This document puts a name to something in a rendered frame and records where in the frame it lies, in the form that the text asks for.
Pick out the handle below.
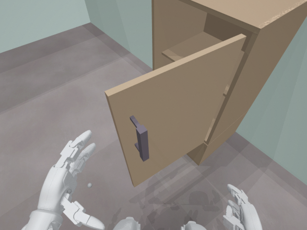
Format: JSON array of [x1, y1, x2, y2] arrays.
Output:
[[130, 115, 149, 162]]

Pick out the cupboard door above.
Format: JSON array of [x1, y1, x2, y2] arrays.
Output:
[[105, 34, 247, 187]]

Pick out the robot left thigh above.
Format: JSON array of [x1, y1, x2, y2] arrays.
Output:
[[113, 219, 141, 230]]

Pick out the robot right hand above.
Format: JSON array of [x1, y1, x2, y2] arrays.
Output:
[[223, 184, 262, 230]]

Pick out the left robot forearm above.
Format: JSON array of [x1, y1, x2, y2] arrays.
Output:
[[21, 209, 63, 230]]

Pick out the robot left hand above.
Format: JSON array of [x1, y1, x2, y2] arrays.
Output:
[[37, 130, 105, 230]]

